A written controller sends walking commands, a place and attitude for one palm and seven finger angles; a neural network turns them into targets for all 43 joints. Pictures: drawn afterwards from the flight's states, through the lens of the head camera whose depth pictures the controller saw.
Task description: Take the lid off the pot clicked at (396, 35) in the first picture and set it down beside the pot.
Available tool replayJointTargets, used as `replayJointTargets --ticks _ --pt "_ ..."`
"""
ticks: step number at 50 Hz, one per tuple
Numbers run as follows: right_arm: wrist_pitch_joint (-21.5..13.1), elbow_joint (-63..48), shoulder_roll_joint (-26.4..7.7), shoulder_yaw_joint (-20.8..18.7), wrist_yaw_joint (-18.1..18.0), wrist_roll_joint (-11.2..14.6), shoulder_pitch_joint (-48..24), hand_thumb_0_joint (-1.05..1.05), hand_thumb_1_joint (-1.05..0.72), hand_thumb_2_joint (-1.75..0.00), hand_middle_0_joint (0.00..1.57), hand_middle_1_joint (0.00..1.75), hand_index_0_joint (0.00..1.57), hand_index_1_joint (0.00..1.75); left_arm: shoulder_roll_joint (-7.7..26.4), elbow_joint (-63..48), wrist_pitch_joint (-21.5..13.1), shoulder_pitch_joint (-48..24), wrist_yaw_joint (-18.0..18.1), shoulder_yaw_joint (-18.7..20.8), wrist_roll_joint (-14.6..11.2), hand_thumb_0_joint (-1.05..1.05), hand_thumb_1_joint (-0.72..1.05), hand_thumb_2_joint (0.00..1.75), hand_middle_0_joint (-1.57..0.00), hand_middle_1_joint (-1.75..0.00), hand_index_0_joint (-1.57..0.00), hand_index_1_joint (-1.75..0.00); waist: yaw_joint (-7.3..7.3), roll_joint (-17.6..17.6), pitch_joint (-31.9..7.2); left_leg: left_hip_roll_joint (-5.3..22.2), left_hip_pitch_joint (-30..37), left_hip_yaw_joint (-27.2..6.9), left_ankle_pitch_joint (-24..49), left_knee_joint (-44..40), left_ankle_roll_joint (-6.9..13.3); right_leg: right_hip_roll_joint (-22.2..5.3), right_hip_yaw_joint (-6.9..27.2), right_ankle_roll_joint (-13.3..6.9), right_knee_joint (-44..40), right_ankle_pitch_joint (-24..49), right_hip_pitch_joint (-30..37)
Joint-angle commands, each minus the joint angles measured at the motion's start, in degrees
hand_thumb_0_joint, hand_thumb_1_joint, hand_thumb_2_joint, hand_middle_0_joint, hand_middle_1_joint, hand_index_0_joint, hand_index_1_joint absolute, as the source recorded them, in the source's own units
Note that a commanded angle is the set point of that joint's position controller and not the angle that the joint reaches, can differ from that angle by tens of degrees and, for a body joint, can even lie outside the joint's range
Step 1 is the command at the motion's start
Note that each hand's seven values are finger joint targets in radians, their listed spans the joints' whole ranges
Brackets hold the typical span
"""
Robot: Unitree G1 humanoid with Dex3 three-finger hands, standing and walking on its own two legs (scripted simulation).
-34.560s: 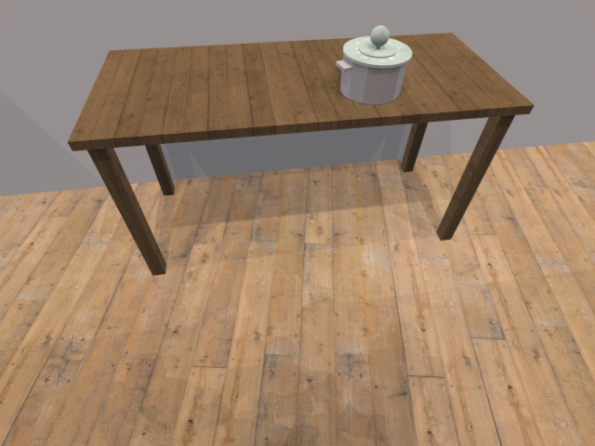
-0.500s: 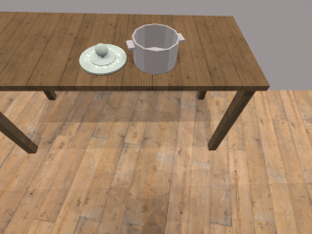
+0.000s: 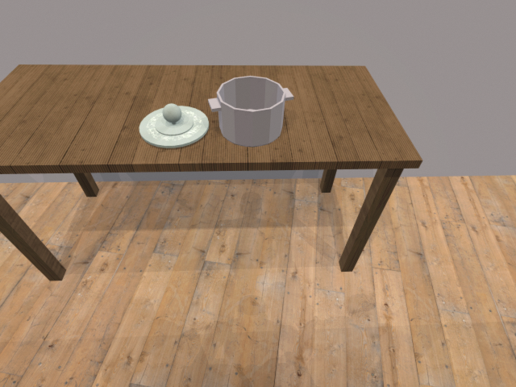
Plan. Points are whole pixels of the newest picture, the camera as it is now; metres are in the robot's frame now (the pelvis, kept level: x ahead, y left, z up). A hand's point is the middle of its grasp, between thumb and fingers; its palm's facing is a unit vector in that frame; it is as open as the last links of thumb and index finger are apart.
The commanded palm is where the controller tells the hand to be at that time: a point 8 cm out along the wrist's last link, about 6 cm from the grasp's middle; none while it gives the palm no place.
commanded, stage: let the arm hang, fingers relaxed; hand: left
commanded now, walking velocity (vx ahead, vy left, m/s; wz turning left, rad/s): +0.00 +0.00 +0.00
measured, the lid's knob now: (172, 113) +0.83 +0.27 -0.04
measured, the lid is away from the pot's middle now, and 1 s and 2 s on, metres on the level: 0.23 0.23 0.23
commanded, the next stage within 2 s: look to check the result in 0.66 s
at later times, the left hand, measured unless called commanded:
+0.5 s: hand out of the picture -0.03 +0.15 -0.18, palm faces +0.04 -0.99 -0.15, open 7.4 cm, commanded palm none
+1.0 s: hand out of the picture -0.01 +0.15 -0.18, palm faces +0.05 -0.98 -0.18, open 7.3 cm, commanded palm none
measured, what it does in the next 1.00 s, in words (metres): stands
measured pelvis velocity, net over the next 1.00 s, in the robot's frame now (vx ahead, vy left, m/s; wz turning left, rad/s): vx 0.00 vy -0.01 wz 0.01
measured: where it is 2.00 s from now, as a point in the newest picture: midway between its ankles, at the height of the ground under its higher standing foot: outside the picture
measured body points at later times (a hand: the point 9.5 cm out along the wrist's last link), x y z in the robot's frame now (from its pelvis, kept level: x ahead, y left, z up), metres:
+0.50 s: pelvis -0.01 +0.00 +0.00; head +0.00 +0.00 +0.45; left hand -0.03 +0.20 -0.16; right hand -0.04 -0.21 -0.16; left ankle +0.00 +0.11 -0.74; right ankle -0.06 -0.13 -0.74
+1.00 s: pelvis +0.00 -0.01 +0.00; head +0.01 -0.01 +0.45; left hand -0.01 +0.21 -0.16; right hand -0.02 -0.22 -0.16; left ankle +0.00 +0.11 -0.74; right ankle -0.06 -0.13 -0.74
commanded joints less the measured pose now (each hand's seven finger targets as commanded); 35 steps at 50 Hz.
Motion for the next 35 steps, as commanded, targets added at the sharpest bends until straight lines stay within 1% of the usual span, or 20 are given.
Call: replayJointTargets --ticks 1,2,6,7,11,12,15,16,17,18,19,21,22,24,25,26,28,31,32,35 --pt "-0.8 -1.4 -5.5 -1.2 -0.5 0.2 2.8 0.0 -0.9 -0.9 0.2 0.3 0.2 0.3 4.6 -1.0 -0.8 3.3 0.2 0.9 0.0 0.0 0.9 0.9 -0.2 -0.3 -0.2 -0.3 0.61 0.4 4.6 4.6 -0.2 -5.3 3.0 -5.6 1.6 -4.1 3.4 -2.9 -6.1 3.9 -7.5" --pt "-0.6 -1.2 -5.2 -1.3 -0.5 0.3 2.8 0.0 -0.9 -0.9 0.2 0.3 0.2 0.3 4.4 -0.8 -0.8 3.5 0.2 0.9 0.1 0.0 0.9 0.9 -0.2 -0.3 -0.2 -0.3 0.54 0.3 5.8 4.6 -0.4 -5.2 2.0 -5.5 1.6 -4.0 3.4 -2.9 -6.4 2.9 -8.4" --pt "-0.8 -0.6 -4.9 -1.1 -0.6 0.3 4.0 0.0 -0.9 -0.9 0.2 0.3 0.2 0.3 3.7 0.5 -1.1 4.9 0.2 0.7 0.0 0.0 0.9 0.9 -0.2 -0.3 -0.2 -0.3 0.47 -0.1 4.3 4.8 0.4 -5.3 3.4 -5.5 1.7 -3.9 3.5 -2.9 -5.9 4.2 -8.3" --pt "-0.8 -0.4 -4.6 -1.2 -0.6 0.4 4.0 0.0 -0.9 -0.9 0.2 0.3 0.2 0.3 3.4 0.5 -1.0 5.2 0.3 0.7 0.1 0.0 0.9 0.9 -0.2 -0.3 -0.2 -0.3 0.45 0.0 5.6 4.8 0.2 -5.3 2.4 -5.6 1.7 -3.8 3.4 -2.9 -6.1 3.3 -9.1" --pt "-1.2 0.1 -4.3 -1.0 -0.8 0.4 4.8 0.0 -0.9 -0.9 0.2 0.3 0.2 0.3 2.7 1.5 -1.3 6.7 0.3 0.7 0.0 0.0 0.9 0.9 -0.2 -0.3 -0.2 -0.3 0.57 -0.1 2.7 4.9 1.1 -5.3 6.4 -4.7 1.9 -3.9 3.4 -2.8 -5.2 7.0 -7.5" --pt "-1.1 0.1 -4.1 -1.1 -0.8 0.5 4.7 0.0 -0.9 -0.9 0.2 0.3 0.2 0.3 2.5 1.6 -1.3 6.9 0.4 0.6 0.1 0.0 0.9 0.9 -0.2 -0.3 -0.2 -0.3 0.5 -0.5 4.2 4.9 1.0 -5.2 5.9 -4.8 1.8 -3.8 3.3 -2.7 -5.2 6.4 -8.6" --pt "-1.2 0.4 -3.8 -1.0 -0.9 0.4 5.1 0.0 -0.9 -0.9 0.2 0.3 0.2 0.3 1.9 2.2 -1.3 7.7 0.5 0.6 0.0 0.0 0.9 0.9 -0.2 -0.3 -0.2 -0.3 0.49 0.3 3.7 4.9 1.1 -5.1 6.6 -4.6 1.8 -3.8 3.2 -2.7 -5.0 7.1 -8.4" --pt "-1.3 0.6 -3.7 -1.0 -0.9 0.4 5.1 0.0 -0.9 -0.9 0.2 0.3 0.2 0.3 1.8 2.3 -1.3 7.9 0.5 0.6 0.0 0.0 0.9 0.9 -0.2 -0.3 -0.2 -0.3 0.51 1.0 4.0 4.9 0.8 -5.2 6.7 -4.7 1.8 -3.8 3.1 -2.7 -4.9 7.2 -8.5" --pt "-1.1 0.6 -3.4 -1.0 -0.9 0.6 5.1 0.0 -0.9 -0.9 0.2 0.3 0.2 0.3 1.7 2.2 -1.3 7.8 0.6 0.6 0.1 0.0 0.9 0.9 -0.2 -0.3 -0.2 -0.3 0.51 0.7 5.6 4.9 0.0 -5.3 5.7 -4.9 1.8 -3.6 3.1 -2.8 -5.1 6.1 -9.4" --pt "-1.1 0.7 -3.3 -1.0 -0.9 0.4 5.1 0.0 -0.9 -0.9 0.2 0.3 0.2 0.3 1.6 2.5 -1.2 8.2 0.5 0.6 0.0 0.0 0.9 0.9 -0.2 -0.3 -0.2 -0.3 0.6 1.2 5.1 4.9 0.3 -5.3 5.4 -5.0 1.8 -3.7 3.2 -2.8 -5.0 6.0 -9.3" --pt "-1.1 0.7 -3.3 -1.0 -0.9 0.4 5.1 0.0 -0.9 -0.9 0.2 0.3 0.2 0.3 1.4 2.5 -1.2 8.4 0.5 0.6 0.1 0.0 0.9 0.9 -0.2 -0.3 -0.2 -0.3 0.57 1.4 5.7 4.9 -0.1 -5.4 4.8 -5.1 1.8 -3.6 3.1 -2.8 -5.1 5.6 -9.6" --pt "-1.3 0.7 -3.2 -1.0 -1.0 0.4 5.2 0.0 -0.9 -0.9 0.2 0.3 0.2 0.3 1.3 2.7 -1.3 8.6 0.5 0.7 0.1 0.0 0.9 0.9 -0.2 -0.3 -0.2 -0.3 0.67 1.1 4.5 4.9 0.3 -5.3 5.9 -4.8 1.9 -3.7 3.1 -2.8 -4.7 6.8 -8.9" --pt "-1.1 0.6 -3.0 -1.1 -1.0 0.5 5.2 0.0 -0.9 -0.9 0.2 0.3 0.2 0.3 1.3 2.4 -1.3 8.4 0.6 0.7 0.2 0.0 0.9 0.9 -0.2 -0.3 -0.2 -0.3 0.56 0.3 5.7 4.9 -0.3 -5.4 5.3 -4.8 1.8 -3.5 3.0 -2.8 -4.7 5.9 -9.6" --pt "-1.2 0.6 -3.1 -1.1 -1.0 0.3 5.1 0.0 -0.9 -0.9 0.2 0.3 0.2 0.3 1.1 2.5 -1.3 8.6 0.6 0.8 0.1 0.0 0.9 0.9 -0.2 -0.3 -0.2 -0.3 0.65 0.1 4.9 4.9 -0.1 -5.4 5.4 -4.8 1.8 -3.6 3.1 -2.8 -4.7 6.2 -9.3" --pt "-1.3 0.6 -3.1 -1.1 -1.0 0.3 5.1 0.0 -0.9 -0.9 0.2 0.3 0.2 0.3 1.0 2.5 -1.4 8.6 0.6 0.8 0.1 0.0 0.9 0.9 -0.2 -0.3 -0.2 -0.3 0.64 0.7 4.2 4.8 0.2 -5.4 6.4 -4.5 1.8 -3.7 3.2 -2.8 -4.4 7.4 -8.9" --pt "-1.4 0.6 -3.0 -1.1 -1.0 0.4 5.0 0.0 -0.9 -0.9 0.2 0.3 0.2 0.3 1.2 2.3 -1.5 8.8 0.6 0.9 0.1 0.0 0.9 0.9 -0.2 -0.3 -0.2 -0.3 0.73 0.4 3.7 4.8 0.4 -5.3 7.5 -4.1 1.8 -3.8 3.1 -2.8 -4.2 8.4 -8.5" --pt "-1.3 0.6 -3.0 -1.2 -1.0 0.4 5.0 0.0 -0.9 -0.9 0.2 0.3 0.2 0.3 0.9 2.1 -1.5 8.6 0.7 0.9 0.2 0.0 0.9 0.9 -0.2 -0.3 -0.2 -0.3 0.62 0.0 4.3 4.9 0.0 -5.1 7.5 -4.0 1.7 -3.7 3.2 -2.8 -4.3 8.2 -8.8" --pt "-1.6 0.7 -3.0 -1.1 -1.0 0.4 4.8 0.0 -0.9 -0.9 0.2 0.3 0.2 0.3 1.2 2.1 -1.6 8.6 0.7 1.1 0.0 0.0 0.9 0.9 -0.2 -0.3 -0.2 -0.3 0.81 -0.3 2.7 4.9 0.8 -5.0 10.5 -3.5 1.8 -3.9 2.9 -2.7 -3.7 11.1 -7.5" --pt "-1.5 0.6 -2.9 -1.2 -1.1 0.5 4.7 0.0 -0.9 -0.9 0.2 0.3 0.2 0.3 1.0 1.8 -1.5 8.4 0.8 1.0 0.2 0.0 0.9 0.9 -0.2 -0.3 -0.2 -0.3 0.72 0.2 4.4 4.8 0.1 -5.0 9.9 -3.5 1.7 -3.8 3.0 -2.7 -3.7 10.6 -8.4" --pt "-1.6 0.7 -3.0 -1.1 -1.1 0.4 4.8 0.0 -0.9 -0.9 0.2 0.3 0.2 0.3 1.3 1.7 -1.6 8.5 0.7 1.2 0.0 0.0 0.9 0.9 -0.2 -0.3 -0.2 -0.3 0.81 0.4 2.8 5.0 0.7 -4.8 11.3 -3.2 1.8 -3.9 3.0 -2.7 -3.6 12.0 -7.3"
